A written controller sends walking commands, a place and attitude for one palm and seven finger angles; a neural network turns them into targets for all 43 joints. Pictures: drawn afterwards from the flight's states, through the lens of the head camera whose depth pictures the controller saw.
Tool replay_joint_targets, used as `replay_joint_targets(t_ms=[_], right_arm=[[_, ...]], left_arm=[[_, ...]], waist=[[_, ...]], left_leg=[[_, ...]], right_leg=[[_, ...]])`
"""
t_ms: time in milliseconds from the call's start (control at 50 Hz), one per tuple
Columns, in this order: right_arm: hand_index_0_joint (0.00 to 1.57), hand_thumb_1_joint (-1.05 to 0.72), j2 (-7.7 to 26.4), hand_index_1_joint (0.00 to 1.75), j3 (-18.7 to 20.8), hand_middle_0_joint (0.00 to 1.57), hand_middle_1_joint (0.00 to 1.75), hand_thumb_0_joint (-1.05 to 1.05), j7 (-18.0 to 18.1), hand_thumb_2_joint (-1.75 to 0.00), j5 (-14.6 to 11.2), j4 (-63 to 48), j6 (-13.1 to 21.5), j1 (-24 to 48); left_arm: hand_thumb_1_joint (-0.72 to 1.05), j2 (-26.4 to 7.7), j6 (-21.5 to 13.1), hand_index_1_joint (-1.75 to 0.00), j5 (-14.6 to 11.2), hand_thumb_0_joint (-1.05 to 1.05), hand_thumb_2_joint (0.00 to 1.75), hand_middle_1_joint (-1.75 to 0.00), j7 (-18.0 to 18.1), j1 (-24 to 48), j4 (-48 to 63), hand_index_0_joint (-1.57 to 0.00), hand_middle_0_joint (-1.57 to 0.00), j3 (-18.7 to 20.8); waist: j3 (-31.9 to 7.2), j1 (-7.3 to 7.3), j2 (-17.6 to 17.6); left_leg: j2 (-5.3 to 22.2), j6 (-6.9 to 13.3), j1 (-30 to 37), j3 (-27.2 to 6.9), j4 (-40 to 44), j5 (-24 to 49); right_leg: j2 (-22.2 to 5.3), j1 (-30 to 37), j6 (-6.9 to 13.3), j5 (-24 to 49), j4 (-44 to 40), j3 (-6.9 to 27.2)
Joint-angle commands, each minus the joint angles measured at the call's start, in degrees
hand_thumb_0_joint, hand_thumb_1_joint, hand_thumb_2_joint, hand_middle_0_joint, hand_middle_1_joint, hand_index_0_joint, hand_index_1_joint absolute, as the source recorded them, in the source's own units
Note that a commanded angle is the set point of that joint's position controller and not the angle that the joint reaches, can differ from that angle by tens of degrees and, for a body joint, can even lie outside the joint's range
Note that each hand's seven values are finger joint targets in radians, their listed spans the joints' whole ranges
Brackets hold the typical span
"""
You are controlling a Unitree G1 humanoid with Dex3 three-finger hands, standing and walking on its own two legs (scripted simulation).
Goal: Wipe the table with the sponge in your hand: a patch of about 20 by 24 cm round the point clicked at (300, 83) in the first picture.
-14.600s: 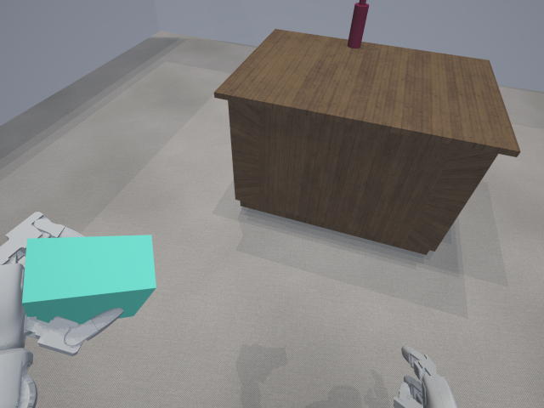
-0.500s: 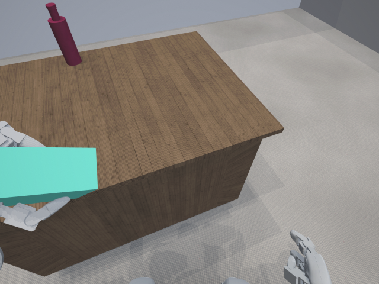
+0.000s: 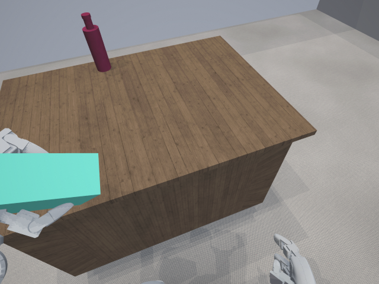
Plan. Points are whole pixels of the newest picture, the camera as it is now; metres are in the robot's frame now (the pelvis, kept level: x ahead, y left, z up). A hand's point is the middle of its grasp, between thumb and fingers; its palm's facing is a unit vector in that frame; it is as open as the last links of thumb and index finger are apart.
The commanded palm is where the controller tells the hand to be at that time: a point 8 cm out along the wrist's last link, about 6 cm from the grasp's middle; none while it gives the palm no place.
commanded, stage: shuffle to correct the standing spot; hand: left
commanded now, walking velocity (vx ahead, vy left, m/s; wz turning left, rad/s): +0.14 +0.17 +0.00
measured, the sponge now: (62, 183) +0.23 +0.21 +0.17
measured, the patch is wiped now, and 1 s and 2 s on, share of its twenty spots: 0.00 0.00 0.00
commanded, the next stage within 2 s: none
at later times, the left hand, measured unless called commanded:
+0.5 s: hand out of the picture +0.24 +0.31 +0.19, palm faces +0.37 -0.77 -0.51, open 10.2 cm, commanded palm +0.18 +0.35 +0.20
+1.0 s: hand out of the picture +0.24 +0.37 +0.19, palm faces +0.34 -0.83 -0.44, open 10.2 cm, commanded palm +0.20 +0.41 +0.20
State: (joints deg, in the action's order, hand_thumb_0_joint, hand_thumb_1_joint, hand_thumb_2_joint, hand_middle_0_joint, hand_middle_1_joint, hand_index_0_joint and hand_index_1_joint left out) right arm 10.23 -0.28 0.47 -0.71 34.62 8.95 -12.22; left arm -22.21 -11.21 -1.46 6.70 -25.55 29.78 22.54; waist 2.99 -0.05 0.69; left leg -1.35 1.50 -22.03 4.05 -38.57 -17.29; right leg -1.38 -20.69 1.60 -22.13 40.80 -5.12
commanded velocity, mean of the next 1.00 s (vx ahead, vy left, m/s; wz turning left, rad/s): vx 0.17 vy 0.09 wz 0.00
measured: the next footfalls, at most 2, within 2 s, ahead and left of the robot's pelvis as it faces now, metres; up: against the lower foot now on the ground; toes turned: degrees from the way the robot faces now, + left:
left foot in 0.34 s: +0.09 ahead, +0.22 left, +0.00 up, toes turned +4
left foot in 0.74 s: +0.12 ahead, +0.24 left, +0.00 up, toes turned -4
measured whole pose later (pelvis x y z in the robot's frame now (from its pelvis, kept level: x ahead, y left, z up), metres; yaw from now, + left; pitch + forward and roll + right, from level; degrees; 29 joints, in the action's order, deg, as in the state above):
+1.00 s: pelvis +0.03 +0.13 +0.02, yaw -1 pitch -1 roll +0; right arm 10.9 0.3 0.6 -1.3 35.3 7.6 -11.4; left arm -21.9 -11.9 -2.4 4.7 -28.3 30.2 21.8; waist 2.4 0.5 0.7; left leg 0.3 0.6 -21.7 1.6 -44.0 -20.8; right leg 0.2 -15.4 2.3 -16.8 32.8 -2.8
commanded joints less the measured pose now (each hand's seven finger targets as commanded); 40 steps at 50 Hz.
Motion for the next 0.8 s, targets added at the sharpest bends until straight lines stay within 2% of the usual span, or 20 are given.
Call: replay_joint_targets(t_ms=[0, 40, 80, 160, 220, 280, 320, 340, 360, 440, 460, 480, 500, 540, 580, 600, 660, 700, 720, 780], right_arm=[[0.2, -0.9, 9.0, 0.3, 4.4, 0.2, 0.3, 0.0, -0.3, -0.9, -0.3, -7.3, 0.3, 3.9], [0.2, -0.9, 8.9, 0.3, 4.6, 0.2, 0.3, 0.0, -0.7, -0.9, -0.5, -6.1, 1.1, 3.5], [0.2, -0.9, 8.8, 0.3, 4.2, 0.2, 0.3, 0.0, -0.2, -0.9, -0.4, -5.2, 0.7, 4.1], [0.2, -0.9, 7.2, 0.3, 3.4, 0.2, 0.3, 0.0, 0.8, -0.9, 0.6, -6.6, 2.1, 4.6], [0.2, -0.9, 6.7, 0.3, 3.6, 0.2, 0.3, 0.0, 1.4, -0.9, 1.2, -7.5, 3.8, 5.7], [0.2, -0.9, 9.3, 0.3, 5.5, 0.2, 0.3, 0.0, 1.9, -0.9, 0.2, -8.5, 3.9, 4.5], [0.2, -0.9, 11.3, 0.3, 6.2, 0.2, 0.3, 0.0, 1.2, -0.9, -0.6, -8.8, 3.1, 3.7], [0.2, -0.9, 10.4, 0.3, 5.8, 0.2, 0.3, 0.0, 1.3, -0.9, -0.4, -8.6, 2.7, 4.7], [0.2, -0.9, 8.9, 0.3, 5.2, 0.2, 0.3, 0.0, 1.2, -0.9, 0.1, -8.5, 2.5, 4.9], [0.2, -0.9, 8.9, 0.3, 4.0, 0.2, 0.3, 0.0, 0.5, -0.9, -1.0, -8.4, 2.3, 4.3], [0.2, -0.9, 8.1, 0.3, 3.7, 0.2, 0.3, 0.0, 0.5, -0.9, -0.9, -8.1, 1.8, 4.0], [0.2, -0.9, 7.0, 0.3, 3.4, 0.2, 0.3, 0.0, 0.5, -0.9, -0.9, -8.3, 1.2, 4.2], [0.2, -0.9, 8.7, 0.3, 4.9, 0.2, 0.3, 0.0, 0.2, -0.9, -1.1, -9.0, 1.1, 2.9], [0.2, -0.9, 8.5, 0.3, 4.2, 0.2, 0.3, 0.0, -0.4, -0.9, -0.9, -7.6, 1.8, 3.9], [0.2, -0.9, 7.8, 0.3, 3.0, 0.2, 0.3, 0.0, 0.3, -0.9, -0.4, -6.1, 1.2, 4.1], [0.2, -0.9, 6.8, 0.3, 2.7, 0.2, 0.3, 0.0, 0.6, -0.9, 0.0, -6.4, 1.4, 3.9], [0.2, -0.9, 6.8, 0.3, 2.9, 0.2, 0.3, 0.0, 1.6, -0.9, 0.8, -7.0, 2.9, 5.3], [0.2, -0.9, 8.7, 0.3, 3.9, 0.2, 0.3, 0.0, 2.1, -0.9, 0.4, -7.4, 3.6, 5.4], [0.2, -0.9, 9.9, 0.3, 4.2, 0.2, 0.3, 0.0, 1.7, -0.9, -0.1, -8.1, 3.3, 5.1], [0.2, -0.9, 7.8, 0.3, 3.3, 0.2, 0.3, 0.0, 1.7, -0.9, 0.3, -7.8, 3.0, 7.1]], left_arm=[[0.1, -10.0, -3.5, -1.6, -2.4, 0.0, 1.3, -1.6, 1.3, 3.1, 5.8, -1.2, -1.2, 8.9], [0.1, -10.5, -3.9, -1.6, -2.7, 0.0, 1.3, -1.6, 0.8, 2.5, 5.8, -1.2, -1.2, 9.4], [0.1, -11.0, -4.5, -1.6, -1.7, 0.0, 1.3, -1.6, 1.0, 1.5, 5.0, -1.2, -1.2, 9.1], [0.1, -9.4, -5.0, -1.6, -0.6, 0.0, 1.3, -1.6, 2.1, 3.1, 5.3, -1.2, -1.2, 6.1], [0.1, -9.0, -4.9, -1.6, -0.2, 0.0, 1.3, -1.6, 2.3, 5.7, 8.4, -1.2, -1.2, 4.8], [0.1, -10.3, -5.4, -1.6, 0.0, 0.0, 1.3, -1.6, 1.8, 8.1, 13.5, -1.2, -1.2, 5.4], [0.1, -10.2, -5.5, -1.6, 0.7, 0.0, 1.3, -1.6, 1.2, 7.8, 13.2, -1.2, -1.2, 5.3], [0.1, -12.2, -5.1, -1.6, 0.9, 0.0, 1.3, -1.6, 1.1, 5.2, 10.4, -1.2, -1.2, 7.6], [0.1, -12.7, -5.4, -1.6, 1.0, 0.0, 1.3, -1.6, 1.2, 6.2, 12.8, -1.2, -1.2, 8.2], [0.1, -10.5, -5.4, -1.6, -0.3, 0.0, 1.3, -1.6, 0.8, -0.8, 11.1, -1.2, -1.2, 9.2], [0.1, -10.7, -5.2, -1.6, -0.4, 0.0, 1.3, -1.6, 0.6, -0.9, 9.4, -1.2, -1.2, 9.1], [0.1, -12.5, -4.7, -1.6, -0.6, 0.0, 1.3, -1.6, 0.7, -2.5, 6.8, -1.2, -1.2, 10.1], [0.1, -10.1, -4.0, -1.6, -2.2, 0.0, 1.3, -1.6, 0.2, 0.3, 6.3, -1.2, -1.2, 8.5], [0.1, -10.2, -4.1, -1.6, -2.3, 0.0, 1.3, -1.6, 0.1, 4.0, 8.4, -1.2, -1.2, 8.1], [0.1, -11.3, -4.7, -1.6, -1.1, 0.0, 1.3, -1.6, 0.7, 5.1, 8.0, -1.2, -1.2, 8.1], [0.1, -9.6, -4.9, -1.6, -0.7, 0.0, 1.3, -1.6, 1.0, 4.7, 6.9, -1.2, -1.2, 6.9], [0.1, -8.0, -4.9, -1.6, -0.3, 0.0, 1.3, -1.6, 1.3, 7.5, 8.2, -1.2, -1.2, 4.1], [0.1, -7.4, -5.2, -1.6, 0.1, 0.0, 1.3, -1.6, 1.1, 8.8, 11.6, -1.2, -1.2, 2.8], [0.1, -8.2, -5.1, -1.6, 0.4, 0.0, 1.3, -1.6, 0.9, 10.4, 12.9, -1.2, -1.2, 3.2], [0.1, -13.2, -4.7, -1.6, 0.9, 0.0, 1.3, -1.6, 0.3, 9.5, 14.0, -1.2, -1.2, 7.6]], waist=[[-6.7, -0.16, 15.4], [-5.2, -0.77, 6.8], [-5.7, -0.41, 3.1], [-7.0, 0.69, 10.0], [-8.4, 1.61, 8.2], [-8.7, 0.53, -1.4], [-10.7, 0.88, -13.4], [-8.3, 0.6, -21.4], [-6.8, 0.6, -23.1], [-10.1, 2.01, -11.5], [-10.2, 1.61, -2.1], [-10.1, 1.01, 12.7], [-8.3, 0.21, 19.1], [-3.7, -0.55, 8.8], [-5.9, -0.43, 3.8], [-7.7, 0.04, 6.2], [-9.1, 0.74, 4.0], [-10.0, 0.75, -5.7], [-10.5, 0.93, -10.7], [-5.9, 1.2, -19.1]], left_leg=[[0.0, -1.9, -21.8, -7.3, -34.3, -4.3], [3.5, -2.8, -22.0, -9.6, -38.2, 1.1], [5.5, -2.5, -19.2, -9.0, -32.2, 0.2], [3.4, -0.7, -3.1, 1.2, -5.8, 0.1], [-0.2, 0.0, 8.7, 6.5, 9.7, 3.5], [5.7, 2.3, 18.8, -1.8, 14.9, 13.2], [15.1, 7.7, 22.9, -15.0, 16.4, 28.4], [16.5, 10.4, 15.4, -17.3, 20.5, 19.6], [15.9, 11.7, 10.6, -16.8, 20.5, 14.4], [10.6, 5.5, 0.9, -6.3, 8.8, 12.1], [7.0, 3.4, -3.8, -4.0, 0.0, 3.8], [0.8, 1.1, -11.8, -0.1, -15.2, -3.7], [-0.2, -1.1, -16.0, -3.2, -27.0, -8.6], [5.1, -1.8, -16.9, -9.0, -30.7, -4.7], [6.6, -0.6, -9.2, -7.3, -16.8, -5.3], [5.8, 0.2, -2.4, -4.8, -6.9, -4.1], [0.4, 0.5, 13.6, 2.5, 12.5, 3.9], [8.0, 3.9, 20.7, -8.4, 15.7, 15.1], [12.9, 6.6, 21.3, -15.2, 16.6, 22.0], [15.9, 11.1, 7.8, -19.5, 22.6, 9.1]], right_leg=[[-24.0, 16.4, 7.5, 1.8, -29.0, 38.7], [-21.7, 13.4, 10.2, 9.3, -24.2, 29.6], [-19.4, 11.9, 9.3, 17.5, -21.7, 21.5], [-14.6, 6.5, 6.1, 14.2, -21.3, 12.5], [-11.9, 8.1, 4.1, 12.8, -18.0, 10.2], [-7.3, 3.2, 1.1, 16.3, -4.4, 8.3], [-0.4, -8.5, -1.4, -4.5, 13.5, 1.1], [-0.6, -9.0, -1.8, -9.8, 20.7, 0.5], [-1.5, -8.0, -1.3, -7.9, 20.9, 1.3], [-0.3, 11.7, -0.9, 5.1, -10.0, -1.0], [-2.8, 17.5, 0.0, 10.4, -18.6, 3.8], [-13.4, 21.2, 4.6, 13.3, -24.6, 22.5], [-21.6, 17.0, 8.8, 10.7, -27.8, 35.2], [-22.1, 10.7, 12.4, 11.5, -25.5, 30.5], [-18.1, 8.8, 9.1, 22.3, -20.5, 19.9], [-15.9, 7.2, 7.3, 21.7, -18.7, 14.4], [-9.0, 4.4, 3.8, 7.6, -15.1, 8.8], [-3.8, 0.3, 0.9, 12.1, -3.2, 6.8], [-0.4, -3.5, -0.8, 3.7, 3.9, 3.5], [-0.7, -2.3, -1.2, -4.9, 11.6, 2.6]])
